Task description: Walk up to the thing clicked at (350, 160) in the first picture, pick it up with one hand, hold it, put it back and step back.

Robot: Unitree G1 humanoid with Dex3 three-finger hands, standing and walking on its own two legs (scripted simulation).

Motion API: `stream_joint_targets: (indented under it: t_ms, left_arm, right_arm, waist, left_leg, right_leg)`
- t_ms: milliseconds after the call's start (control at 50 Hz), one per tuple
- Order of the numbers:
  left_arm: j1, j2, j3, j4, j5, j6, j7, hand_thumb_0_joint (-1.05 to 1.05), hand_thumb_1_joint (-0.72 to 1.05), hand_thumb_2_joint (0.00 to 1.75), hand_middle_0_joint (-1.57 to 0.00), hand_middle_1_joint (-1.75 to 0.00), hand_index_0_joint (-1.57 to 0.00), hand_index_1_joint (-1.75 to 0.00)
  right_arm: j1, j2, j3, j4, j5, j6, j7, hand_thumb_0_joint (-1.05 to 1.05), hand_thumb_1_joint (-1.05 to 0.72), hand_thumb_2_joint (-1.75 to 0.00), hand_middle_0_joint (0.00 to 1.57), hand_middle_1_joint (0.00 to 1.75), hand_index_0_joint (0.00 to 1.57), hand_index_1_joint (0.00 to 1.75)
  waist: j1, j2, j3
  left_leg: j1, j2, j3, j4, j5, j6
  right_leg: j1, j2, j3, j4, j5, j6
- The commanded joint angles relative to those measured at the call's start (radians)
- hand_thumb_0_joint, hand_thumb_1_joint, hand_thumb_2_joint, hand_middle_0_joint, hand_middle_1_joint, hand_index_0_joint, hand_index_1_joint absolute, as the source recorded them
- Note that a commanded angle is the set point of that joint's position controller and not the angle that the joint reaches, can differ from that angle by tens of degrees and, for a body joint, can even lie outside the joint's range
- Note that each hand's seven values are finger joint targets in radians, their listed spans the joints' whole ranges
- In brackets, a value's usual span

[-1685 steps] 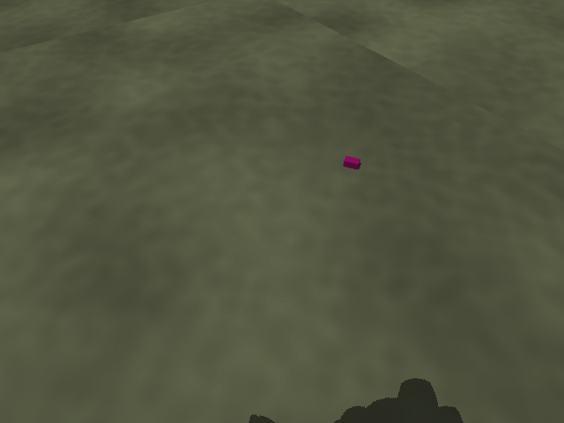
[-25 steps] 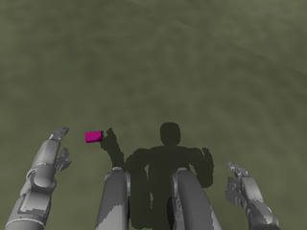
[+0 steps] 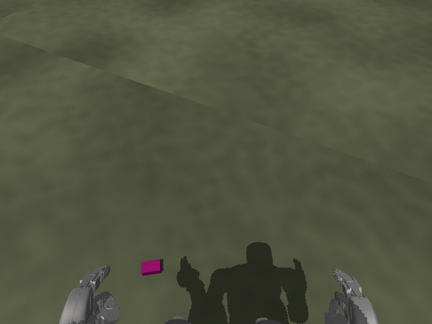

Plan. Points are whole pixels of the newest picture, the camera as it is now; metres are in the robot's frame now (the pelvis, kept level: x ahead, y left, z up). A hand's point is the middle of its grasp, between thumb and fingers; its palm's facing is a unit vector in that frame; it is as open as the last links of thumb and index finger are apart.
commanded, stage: home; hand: left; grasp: from above
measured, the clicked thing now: (151, 267) +0.45 +0.25 -0.69
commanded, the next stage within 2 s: none
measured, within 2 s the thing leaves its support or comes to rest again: neither
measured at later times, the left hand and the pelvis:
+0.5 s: hand out of the picture +0.16 +0.18 -0.04, palm faces +0.06 -0.98 -0.21, open 7.4 cm; pelvis +0.00 -0.01 +0.01, yaw +1 degrees
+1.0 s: hand (117, 323) +0.16 +0.17 -0.04, palm faces +0.05 -0.98 -0.20, open 7.4 cm; pelvis +0.00 -0.01 +0.01, yaw +1 degrees
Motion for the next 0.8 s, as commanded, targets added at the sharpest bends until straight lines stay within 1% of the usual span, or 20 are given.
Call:
stream_joint_targets:
  t_ms: [0,40,120,160,180,200,260,300,340,400,420,440,500,540,600,620,640,700,760,780]
  left_arm:
    - [0.046,0.087,0.041,-0.216,0.006,-0.025,-0.005,0.00,0.90,0.90,-0.20,-0.30,-0.20,-0.30]
    - [0.049,0.090,0.040,-0.234,0.009,-0.024,-0.014,0.00,0.90,0.90,-0.20,-0.30,-0.20,-0.30]
    - [0.044,0.090,0.038,-0.229,0.014,-0.024,-0.028,0.00,0.90,0.90,-0.20,-0.30,-0.20,-0.30]
    - [0.033,0.096,0.042,-0.214,0.021,-0.025,-0.033,0.00,0.90,0.90,-0.20,-0.30,-0.20,-0.30]
    - [0.016,0.095,0.037,-0.220,0.022,-0.027,-0.035,0.00,0.90,0.90,-0.20,-0.30,-0.20,-0.30]
    - [0.010,0.102,0.046,-0.238,0.021,-0.031,-0.035,0.00,0.90,0.90,-0.20,-0.30,-0.20,-0.30]
    - [0.017,0.096,0.038,-0.228,0.021,-0.029,-0.041,0.00,0.90,0.90,-0.20,-0.30,-0.20,-0.30]
    - [0.024,0.107,0.051,-0.241,0.024,-0.031,-0.037,0.00,0.90,0.90,-0.20,-0.30,-0.20,-0.30]
    - [0.032,0.100,0.038,-0.236,0.027,-0.033,-0.038,0.00,0.90,0.90,-0.20,-0.30,-0.20,-0.30]
    - [0.013,0.103,0.038,-0.233,0.025,-0.036,-0.037,0.00,0.90,0.90,-0.20,-0.30,-0.20,-0.30]
    - [0.021,0.108,0.044,-0.230,0.027,-0.036,-0.034,0.00,0.90,0.90,-0.20,-0.30,-0.20,-0.30]
    - [0.022,0.102,0.041,-0.228,0.025,-0.035,-0.034,0.00,0.90,0.90,-0.20,-0.30,-0.20,-0.30]
    - [0.026,0.097,0.039,-0.225,0.023,-0.035,-0.036,0.00,0.90,0.90,-0.20,-0.30,-0.20,-0.30]
    - [0.036,0.097,0.044,-0.218,0.023,-0.036,-0.035,0.00,0.90,0.90,-0.20,-0.30,-0.20,-0.30]
    - [0.033,0.098,0.045,-0.225,0.019,-0.037,-0.033,0.00,0.90,0.90,-0.20,-0.30,-0.20,-0.30]
    - [0.035,0.097,0.039,-0.225,0.019,-0.036,-0.036,0.00,0.90,0.90,-0.20,-0.30,-0.20,-0.30]
    - [0.044,0.103,0.045,-0.222,0.021,-0.035,-0.035,0.00,0.90,0.90,-0.20,-0.30,-0.20,-0.30]
    - [0.039,0.097,0.042,-0.223,0.019,-0.035,-0.035,0.00,0.90,0.90,-0.20,-0.30,-0.20,-0.30]
    - [0.031,0.098,0.039,-0.217,0.018,-0.037,-0.038,0.00,0.90,0.90,-0.20,-0.30,-0.20,-0.30]
    - [0.035,0.103,0.051,-0.216,0.022,-0.036,-0.036,0.00,0.90,0.90,-0.20,-0.30,-0.20,-0.30]
  right_arm:
    - [-0.062,-0.112,-0.052,-0.166,-0.012,-0.073,-0.018,0.00,-0.90,-0.90,0.20,0.30,0.20,0.30]
    - [-0.067,-0.115,-0.057,-0.167,-0.017,-0.082,-0.018,0.00,-0.90,-0.90,0.20,0.30,0.20,0.30]
    - [-0.074,-0.123,-0.060,-0.165,-0.022,-0.102,-0.021,0.00,-0.90,-0.90,0.20,0.30,0.20,0.30]
    - [-0.080,-0.126,-0.062,-0.162,-0.025,-0.108,-0.021,0.00,-0.90,-0.90,0.20,0.30,0.20,0.30]
    - [-0.084,-0.126,-0.061,-0.162,-0.026,-0.113,-0.020,0.00,-0.90,-0.90,0.20,0.30,0.20,0.30]
    - [-0.086,-0.126,-0.061,-0.165,-0.027,-0.117,-0.019,0.00,-0.90,-0.90,0.20,0.30,0.20,0.30]
    - [-0.087,-0.128,-0.062,-0.156,-0.028,-0.123,-0.016,0.00,-0.90,-0.90,0.20,0.30,0.20,0.30]
    - [-0.088,-0.131,-0.065,-0.156,-0.027,-0.127,-0.016,0.00,-0.90,-0.90,0.20,0.30,0.20,0.30]
    - [-0.090,-0.127,-0.063,-0.154,-0.029,-0.127,-0.015,0.00,-0.90,-0.90,0.20,0.30,0.20,0.30]
    - [-0.088,-0.132,-0.063,-0.145,-0.029,-0.129,-0.015,0.00,-0.90,-0.90,0.20,0.30,0.20,0.30]
    - [-0.096,-0.130,-0.061,-0.149,-0.028,-0.129,-0.015,0.00,-0.90,-0.90,0.20,0.30,0.20,0.30]
    - [-0.093,-0.128,-0.060,-0.149,-0.028,-0.128,-0.015,0.00,-0.90,-0.90,0.20,0.30,0.20,0.30]
    - [-0.097,-0.131,-0.061,-0.144,-0.029,-0.131,-0.014,0.00,-0.90,-0.90,0.20,0.30,0.20,0.30]
    - [-0.096,-0.129,-0.063,-0.144,-0.030,-0.132,-0.015,0.00,-0.90,-0.90,0.20,0.30,0.20,0.30]
    - [-0.096,-0.130,-0.062,-0.147,-0.027,-0.132,-0.016,0.00,-0.90,-0.90,0.20,0.30,0.20,0.30]
    - [-0.091,-0.129,-0.063,-0.145,-0.027,-0.133,-0.015,0.00,-0.90,-0.90,0.20,0.30,0.20,0.30]
    - [-0.092,-0.132,-0.064,-0.149,-0.027,-0.132,-0.016,0.00,-0.90,-0.90,0.20,0.30,0.20,0.30]
    - [-0.085,-0.131,-0.066,-0.142,-0.029,-0.133,-0.017,0.00,-0.90,-0.90,0.20,0.30,0.20,0.30]
    - [-0.089,-0.130,-0.065,-0.141,-0.029,-0.132,-0.018,0.00,-0.90,-0.90,0.20,0.30,0.20,0.30]
    - [-0.088,-0.130,-0.067,-0.145,-0.030,-0.132,-0.018,0.00,-0.90,-0.90,0.20,0.30,0.20,0.30]
  waist:
    - [0.015,-0.010,-0.092]
    - [0.016,-0.008,-0.068]
    - [0.011,-0.029,-0.040]
    - [0.018,-0.040,-0.024]
    - [0.013,-0.041,-0.028]
    - [0.018,-0.031,-0.033]
    - [0.019,-0.015,-0.035]
    - [0.024,-0.006,-0.072]
    - [0.025,0.008,-0.060]
    - [0.017,0.010,-0.056]
    - [0.028,0.003,-0.055]
    - [0.023,-0.005,-0.058]
    - [0.025,0.003,-0.055]
    - [0.033,0.003,-0.050]
    - [0.031,-0.023,-0.064]
    - [0.030,-0.016,-0.076]
    - [0.034,-0.008,-0.071]
    - [0.028,-0.019,-0.075]
    - [0.028,-0.026,-0.053]
    - [0.033,-0.016,-0.059]
  left_leg:
    - [0.205,-0.022,0.011,-0.202,0.252,0.023]
    - [0.210,-0.024,0.017,-0.218,0.219,0.023]
    - [0.222,-0.025,0.025,-0.219,0.224,0.026]
    - [0.218,-0.028,0.025,-0.217,0.206,0.027]
    - [0.220,-0.029,0.026,-0.216,0.197,0.028]
    - [0.220,-0.032,0.028,-0.216,0.187,0.028]
    - [0.231,-0.033,0.029,-0.226,0.177,0.024]
    - [0.250,-0.032,0.027,-0.220,0.223,0.023]
    - [0.249,-0.031,0.026,-0.219,0.231,0.020]
    - [0.253,-0.027,0.021,-0.224,0.235,0.020]
    - [0.246,-0.028,0.022,-0.224,0.228,0.021]
    - [0.248,-0.028,0.022,-0.222,0.224,0.021]
    - [0.246,-0.024,0.016,-0.235,0.204,0.019]
    - [0.239,-0.023,0.011,-0.239,0.196,0.017]
    - [0.238,-0.025,0.017,-0.225,0.217,0.020]
    - [0.245,-0.025,0.019,-0.220,0.235,0.020]
    - [0.244,-0.024,0.022,-0.219,0.237,0.020]
    - [0.243,-0.024,0.022,-0.215,0.247,0.020]
    - [0.233,-0.024,0.019,-0.220,0.215,0.021]
    - [0.229,-0.024,0.022,-0.221,0.206,0.020]
  right_leg:
    - [0.108,0.021,-0.024,-0.188,0.245,-0.020]
    - [0.108,0.021,-0.024,-0.206,0.208,-0.018]
    - [0.109,0.015,-0.025,-0.214,0.212,-0.012]
    - [0.100,0.011,-0.021,-0.221,0.198,-0.009]
    - [0.099,0.010,-0.019,-0.225,0.191,-0.008]
    - [0.103,0.007,-0.016,-0.228,0.186,-0.007]
    - [0.110,0.008,-0.015,-0.225,0.178,-0.008]
    - [0.131,0.007,-0.015,-0.214,0.217,-0.010]
    - [0.124,0.009,-0.016,-0.207,0.222,-0.012]
    - [0.122,0.012,-0.019,-0.203,0.226,-0.013]
    - [0.122,0.011,-0.019,-0.208,0.219,-0.012]
    - [0.122,0.010,-0.016,-0.210,0.219,-0.012]
    - [0.119,0.014,-0.021,-0.206,0.196,-0.015]
    - [0.121,0.014,-0.023,-0.202,0.186,-0.015]
    - [0.128,0.014,-0.021,-0.205,0.207,-0.012]
    - [0.133,0.012,-0.018,-0.200,0.223,-0.014]
    - [0.129,0.012,-0.018,-0.201,0.225,-0.013]
    - [0.132,0.013,-0.017,-0.197,0.234,-0.012]
    - [0.120,0.012,-0.017,-0.207,0.206,-0.009]
    - [0.120,0.011,-0.015,-0.205,0.199,-0.011]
